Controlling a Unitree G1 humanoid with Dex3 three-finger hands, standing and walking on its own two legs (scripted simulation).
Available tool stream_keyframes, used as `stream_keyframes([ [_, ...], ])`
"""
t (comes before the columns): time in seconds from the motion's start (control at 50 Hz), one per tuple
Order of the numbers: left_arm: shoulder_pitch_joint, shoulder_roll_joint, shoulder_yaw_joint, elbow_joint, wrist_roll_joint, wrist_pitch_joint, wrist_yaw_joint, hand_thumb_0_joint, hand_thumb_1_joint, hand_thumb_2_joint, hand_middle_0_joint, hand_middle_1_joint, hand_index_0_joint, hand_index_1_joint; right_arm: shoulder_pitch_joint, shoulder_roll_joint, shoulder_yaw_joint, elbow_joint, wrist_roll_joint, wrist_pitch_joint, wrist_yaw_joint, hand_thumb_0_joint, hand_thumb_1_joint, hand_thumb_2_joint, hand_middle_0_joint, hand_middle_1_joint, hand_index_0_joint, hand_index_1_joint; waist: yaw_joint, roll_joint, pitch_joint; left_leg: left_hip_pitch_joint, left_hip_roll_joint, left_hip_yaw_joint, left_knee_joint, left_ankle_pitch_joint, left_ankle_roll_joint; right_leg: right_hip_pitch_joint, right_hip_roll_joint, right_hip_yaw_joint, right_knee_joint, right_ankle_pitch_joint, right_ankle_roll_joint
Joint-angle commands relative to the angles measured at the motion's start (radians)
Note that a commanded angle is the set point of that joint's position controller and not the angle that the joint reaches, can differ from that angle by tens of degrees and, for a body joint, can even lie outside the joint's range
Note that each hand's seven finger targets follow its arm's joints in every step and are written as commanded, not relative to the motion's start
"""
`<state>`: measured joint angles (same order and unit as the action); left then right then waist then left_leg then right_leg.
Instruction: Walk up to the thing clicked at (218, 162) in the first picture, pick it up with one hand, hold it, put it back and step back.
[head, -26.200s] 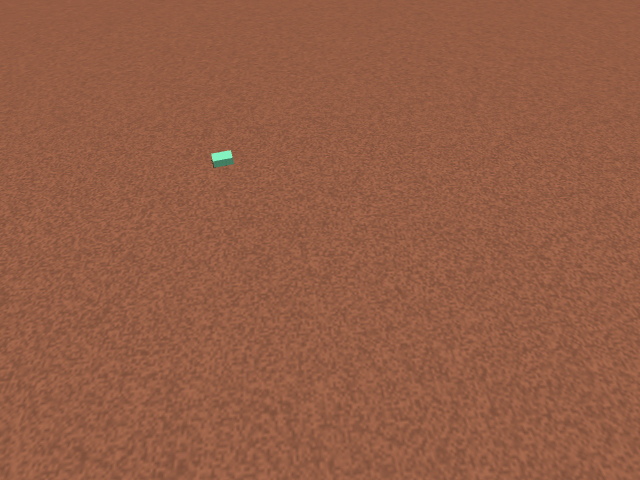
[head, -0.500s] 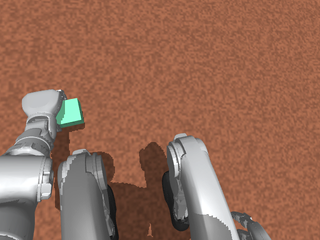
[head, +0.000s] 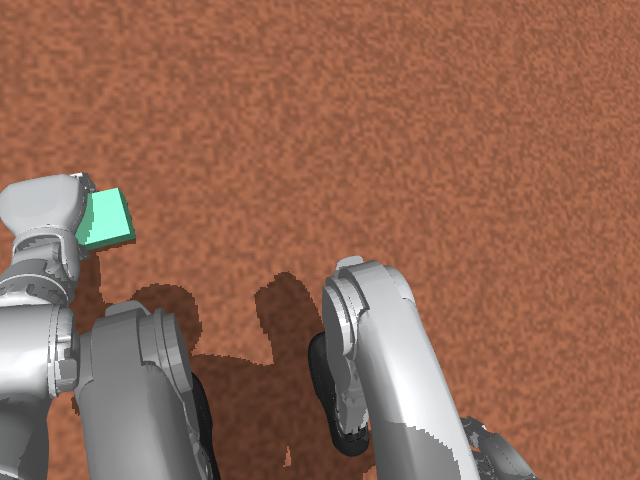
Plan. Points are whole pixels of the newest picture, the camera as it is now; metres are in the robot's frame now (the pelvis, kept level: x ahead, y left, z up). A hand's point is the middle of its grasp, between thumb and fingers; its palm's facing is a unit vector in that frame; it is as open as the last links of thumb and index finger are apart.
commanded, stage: rest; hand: left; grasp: from above
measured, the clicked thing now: (89, 222) +0.44 +0.24 -0.25
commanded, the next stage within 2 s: open in 0.90 s
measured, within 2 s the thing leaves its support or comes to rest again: rests again in 0.56 s
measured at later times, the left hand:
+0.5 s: hand (78, 234) +0.43 +0.26 -0.25, palm faces -0.47 -0.11 -0.87, open 9.6 cm
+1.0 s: hand (77, 229) +0.43 +0.26 -0.25, palm faces -0.46 -0.12 -0.88, open 9.6 cm
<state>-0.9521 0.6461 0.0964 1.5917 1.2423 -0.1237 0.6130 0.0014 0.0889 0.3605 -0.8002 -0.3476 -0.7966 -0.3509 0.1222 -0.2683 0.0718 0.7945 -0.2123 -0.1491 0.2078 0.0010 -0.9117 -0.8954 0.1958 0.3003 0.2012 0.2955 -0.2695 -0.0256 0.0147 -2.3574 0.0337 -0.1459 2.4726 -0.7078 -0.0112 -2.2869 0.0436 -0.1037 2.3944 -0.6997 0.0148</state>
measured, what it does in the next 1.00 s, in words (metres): stands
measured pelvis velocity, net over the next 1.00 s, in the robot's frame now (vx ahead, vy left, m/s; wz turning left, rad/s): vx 0.00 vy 0.01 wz -0.09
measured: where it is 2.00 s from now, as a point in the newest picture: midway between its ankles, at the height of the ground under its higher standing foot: (272, 435)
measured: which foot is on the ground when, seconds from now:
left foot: down 0.00-1.00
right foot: down 0.00-1.00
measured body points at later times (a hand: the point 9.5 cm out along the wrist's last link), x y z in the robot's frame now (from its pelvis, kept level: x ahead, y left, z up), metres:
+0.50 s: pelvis +0.00 +0.00 -0.01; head +0.27 +0.09 +0.34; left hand +0.45 +0.26 -0.20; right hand +0.03 -0.26 -0.09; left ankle +0.07 +0.13 -0.28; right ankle +0.09 -0.11 -0.28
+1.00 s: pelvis +0.00 +0.01 -0.01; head +0.27 +0.09 +0.34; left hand +0.45 +0.26 -0.20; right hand +0.02 -0.24 -0.09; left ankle +0.07 +0.13 -0.28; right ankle +0.09 -0.11 -0.28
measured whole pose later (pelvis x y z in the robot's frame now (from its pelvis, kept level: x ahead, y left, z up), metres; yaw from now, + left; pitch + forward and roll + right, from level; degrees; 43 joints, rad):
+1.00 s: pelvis +0.00 +0.01 -0.01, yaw -5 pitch +28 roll -12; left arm -1.02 0.82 0.10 1.82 1.23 -0.17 0.72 0.00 0.09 0.37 -0.79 -0.36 -0.79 -0.36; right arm 0.11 -0.32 0.21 0.78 -0.27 -0.31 0.36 0.00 -0.91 -0.90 0.19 0.30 0.20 0.30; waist -0.35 -0.09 0.12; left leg -2.35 0.04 -0.24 2.55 -0.73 -0.01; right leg -2.25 0.07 -0.18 2.40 -0.68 0.04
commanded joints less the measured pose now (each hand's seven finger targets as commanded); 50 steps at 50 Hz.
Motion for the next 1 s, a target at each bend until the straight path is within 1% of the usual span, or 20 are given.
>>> stream_keyframes([
  [0.0, -0.296, 0.179, 0.001, -0.065, -0.025, -0.005, 0.045, 0.000, 0.701, 0.575, -1.099, -0.462, -1.105, -0.457, 0.210, -0.246, -0.052, 0.016, 0.001, -0.013, 0.013, 0.000, -0.899, -0.895, 0.200, 0.300, 0.200, 0.300, -0.022, 0.304, -0.683, 0.467, -0.016, 0.089, -0.214, 0.214, 0.039, 0.385, 0.037, -0.076, -0.253, 0.291, -0.038],
  [0.02, -0.303, 0.182, 0.009, -0.055, -0.034, -0.006, 0.037, 0.000, 0.704, 0.589, -1.103, -0.462, -1.107, -0.459, 0.226, -0.251, -0.051, 0.014, -0.002, -0.016, 0.016, 0.000, -0.898, -0.895, 0.200, 0.300, 0.200, 0.300, -0.043, 0.277, -0.677, 0.462, -0.015, 0.086, -0.200, 0.215, 0.042, 0.392, 0.032, -0.083, -0.250, 0.292, -0.033],
  [0.12, -0.295, 0.212, 0.004, -0.055, -0.043, -0.028, 0.036, 0.000, 0.728, 0.601, -1.111, -0.485, -1.119, -0.478, 0.224, -0.269, -0.027, 0.012, -0.004, -0.033, 0.038, 0.000, -0.899, -0.896, 0.200, 0.300, 0.200, 0.300, -0.038, 0.291, -0.699, 0.482, -0.009, 0.070, -0.192, 0.246, 0.040, 0.438, 0.042, -0.096, -0.231, 0.331, -0.033],
  [0.18, -0.275, 0.223, 0.027, -0.033, -0.035, -0.054, 0.058, 0.000, 0.753, 0.620, -1.143, -0.469, -1.143, -0.470, 0.220, -0.283, -0.021, 0.007, -0.006, -0.040, 0.044, 0.000, -0.898, -0.896, 0.200, 0.300, 0.200, 0.300, -0.039, 0.282, -0.681, 0.459, -0.010, 0.067, -0.193, 0.228, 0.039, 0.437, 0.048, -0.105, -0.235, 0.314, -0.033],
  [0.26, -0.300, 0.218, 0.004, 0.013, -0.010, -0.071, 0.073, 0.000, 0.736, 0.582, -1.129, -0.454, -1.134, -0.451, 0.211, -0.283, -0.007, 0.005, -0.018, -0.058, 0.057, 0.000, -0.900, -0.897, 0.200, 0.300, 0.200, 0.300, -0.073, 0.293, -0.621, 0.467, -0.008, 0.060, -0.176, 0.207, 0.036, 0.388, 0.049, -0.115, -0.221, 0.296, -0.033],
  [0.3, -0.292, 0.262, 0.042, -0.017, -0.001, -0.078, 0.098, 0.000, 0.731, 0.572, -1.121, -0.446, -1.125, -0.443, 0.208, -0.300, -0.009, 0.006, -0.016, -0.058, 0.058, 0.000, -0.899, -0.897, 0.200, 0.300, 0.200, 0.300, -0.049, 0.341, -0.664, 0.498, -0.006, 0.053, -0.190, 0.239, 0.028, 0.405, 0.054, -0.123, -0.215, 0.321, -0.039],
  [0.34, -0.298, 0.235, 0.022, 0.030, 0.014, -0.076, 0.116, 0.000, 0.742, 0.588, -1.126, -0.459, -1.132, -0.454, 0.214, -0.299, 0.000, 0.008, -0.030, -0.065, 0.069, 0.000, -0.899, -0.897, 0.200, 0.300, 0.200, 0.300, -0.084, 0.325, -0.628, 0.490, -0.004, 0.051, -0.177, 0.241, 0.027, 0.403, 0.056, -0.131, -0.211, 0.334, -0.033],
  [0.38, -0.310, 0.260, 0.038, 0.009, 0.024, -0.081, 0.134, 0.000, 0.745, 0.597, -1.135, -0.446, -1.133, -0.449, 0.203, -0.310, -0.002, 0.011, -0.032, -0.072, 0.074, 0.000, -0.898, -0.897, 0.200, 0.300, 0.200, 0.300, -0.074, 0.364, -0.638, 0.507, -0.002, 0.045, -0.186, 0.242, 0.020, 0.390, 0.060, -0.137, -0.203, 0.329, -0.038],
  [0.42, -0.331, 0.235, 0.002, 0.072, 0.024, -0.075, 0.139, 0.000, 0.756, 0.598, -1.133, -0.464, -1.139, -0.460, 0.191, -0.311, 0.004, 0.009, -0.040, -0.086, 0.084, 0.000, -0.898, -0.897, 0.201, 0.300, 0.200, 0.300, -0.107, 0.350, -0.572, 0.479, -0.002, 0.039, -0.178, 0.191, 0.022, 0.354, 0.058, -0.141, -0.201, 0.289, -0.035],
  [0.46, -0.352, 0.263, 0.016, 0.050, 0.031, -0.070, 0.148, 0.000, 0.748, 0.566, -1.119, -0.456, -1.130, -0.446, 0.199, -0.323, 0.006, 0.013, -0.045, -0.099, 0.092, 0.000, -0.898, -0.897, 0.201, 0.300, 0.200, 0.300, -0.105, 0.371, -0.590, 0.508, -0.001, 0.036, -0.179, 0.206, 0.018, 0.363, 0.055, -0.142, -0.203, 0.297, -0.035],
  [0.68, -0.303, 0.293, 0.019, 0.110, 0.005, -0.035, 0.160, 0.000, 0.806, 0.636, -1.181, -0.470, -1.178, -0.474, 0.199, -0.355, 0.023, 0.023, -0.055, -0.152, 0.133, 0.000, -0.899, -0.899, 0.201, 0.300, 0.200, 0.300, -0.115, 0.385, -0.561, 0.497, 0.007, 0.021, -0.171, 0.226, 0.014, 0.386, 0.059, -0.154, -0.197, 0.323, -0.031],
  [0.7, -0.308, 0.266, -0.009, 0.123, 0.000, -0.031, 0.151, 0.000, 0.786, 0.625, -1.163, -0.480, -1.163, -0.481, 0.182, -0.345, 0.030, 0.012, -0.053, -0.155, 0.138, 0.000, -0.901, -0.900, 0.201, 0.300, 0.200, 0.300, -0.117, 0.378, -0.537, 0.480, 0.006, 0.022, -0.168, 0.213, 0.018, 0.383, 0.065, -0.149, -0.199, 0.316, -0.031],
  [0.72, -0.283, 0.307, 0.024, 0.105, -0.010, -0.032, 0.155, 0.000, 0.769, 0.633, -1.155, -0.481, -1.152, -0.485, 0.189, -0.357, 0.025, 0.020, -0.050, -0.155, 0.136, 0.000, -0.900, -0.900, 0.201, 0.300, 0.200, 0.300, -0.101, 0.361, -0.565, 0.477, 0.009, 0.024, -0.166, 0.229, 0.022, 0.406, 0.068, -0.150, -0.214, 0.329, -0.028],
  [0.76, -0.293, 0.284, 0.007, 0.110, -0.024, -0.033, 0.149, 0.000, 0.767, 0.617, -1.140, -0.495, -1.145, -0.490, 0.186, -0.352, 0.033, 0.007, -0.049, -0.161, 0.140, 0.000, -0.900, -0.900, 0.201, 0.300, 0.200, 0.300, -0.110, 0.343, -0.553, 0.467, 0.007, 0.022, -0.165, 0.218, 0.025, 0.412, 0.069, -0.149, -0.219, 0.322, -0.027],
  [0.78, -0.280, 0.300, 0.012, 0.103, -0.025, -0.034, 0.152, 0.000, 0.745, 0.628, -1.135, -0.494, -1.133, -0.497, 0.181, -0.353, 0.034, 0.011, -0.044, -0.159, 0.139, 0.000, -0.901, -0.901, 0.201, 0.300, 0.200, 0.300, -0.095, 0.356, -0.563, 0.467, 0.009, 0.024, -0.168, 0.223, 0.025, 0.427, 0.072, -0.144, -0.223, 0.325, -0.029],
  [0.8, -0.283, 0.292, 0.004, 0.130, -0.026, -0.034, 0.147, 0.000, 0.754, 0.618, -1.140, -0.489, -1.140, -0.490, 0.191, -0.350, 0.038, 0.009, -0.048, -0.163, 0.142, 0.000, -0.901, -0.900, 0.201, 0.300, 0.200, 0.300, -0.117, 0.334, -0.552, 0.455, 0.009, 0.023, -0.153, 0.225, 0.029, 0.429, 0.070, -0.146, -0.218, 0.335, -0.025],
  [0.86, -0.294, 0.284, -0.012, 0.128, -0.030, -0.044, 0.140, 0.000, 0.735, 0.589, -1.112, -0.490, -1.119, -0.484, 0.186, -0.354, 0.041, 0.008, -0.043, -0.171, 0.143, 0.000, -0.900, -0.900, 0.201, 0.300, 0.200, 0.300, -0.118, 0.327, -0.521, 0.446, 0.009, 0.011, -0.163, 0.191, 0.026, 0.404, 0.071, -0.151, -0.211, 0.300, -0.029],
  [0.9, -0.263, 0.321, 0.021, 0.143, -0.035, -0.049, 0.144, 0.000, 0.732, 0.584, -1.111, -0.486, -1.117, -0.481, 0.193, -0.358, 0.051, 0.009, -0.042, -0.167, 0.140, 0.000, -0.900, -0.901, 0.201, 0.300, 0.200, 0.300, -0.107, 0.326, -0.539, 0.445, 0.012, 0.006, -0.173, 0.196, 0.026, 0.422, 0.074, -0.159, -0.222, 0.297, -0.028],
  [0.92, -0.270, 0.298, -0.003, 0.149, -0.028, -0.051, 0.138, 0.000, 0.731, 0.592, -1.115, -0.479, -1.117, -0.478, 0.192, -0.353, 0.057, -0.001, -0.041, -0.170, 0.140, 0.000, -0.900, -0.901, 0.201, 0.300, 0.200, 0.300, -0.122, 0.316, -0.513, 0.447, 0.013, -0.003, -0.171, 0.192, 0.025, 0.402, 0.068, -0.164, -0.212, 0.296, -0.028],
  [0.98, -0.268, 0.308, -0.011, 0.150, -0.025, -0.057, 0.142, 0.000, 0.732, 0.573, -1.098, -0.499, -1.109, -0.489, 0.177, -0.356, 0.063, -0.004, -0.041, -0.166, 0.136, 0.000, -0.899, -0.901, 0.201, 0.300, 0.200, 0.300, -0.120, 0.321, -0.526, 0.443, 0.014, 0.001, -0.173, 0.184, 0.027, 0.423, 0.080, -0.161, -0.224, 0.294, -0.029],
])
